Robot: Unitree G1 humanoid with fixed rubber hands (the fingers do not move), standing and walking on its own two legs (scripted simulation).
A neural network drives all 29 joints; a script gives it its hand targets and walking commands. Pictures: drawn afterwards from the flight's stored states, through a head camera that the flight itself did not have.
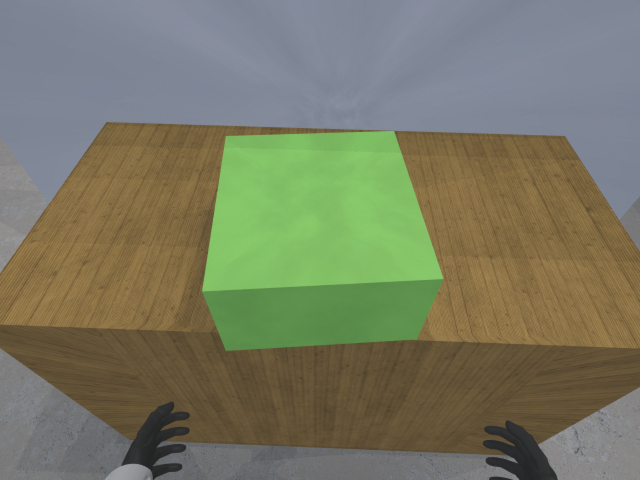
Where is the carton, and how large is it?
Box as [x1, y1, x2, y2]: [202, 131, 442, 350]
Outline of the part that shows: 393,131 226,136 202,292 226,350 415,339 417,337 442,281 442,276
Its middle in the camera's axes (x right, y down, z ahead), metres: -0.01 -0.01 +0.62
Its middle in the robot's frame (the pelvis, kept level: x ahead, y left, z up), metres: +0.48 +0.03 +0.00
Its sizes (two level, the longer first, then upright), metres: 0.311 0.289 0.162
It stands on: a pedestal, 0.70 m high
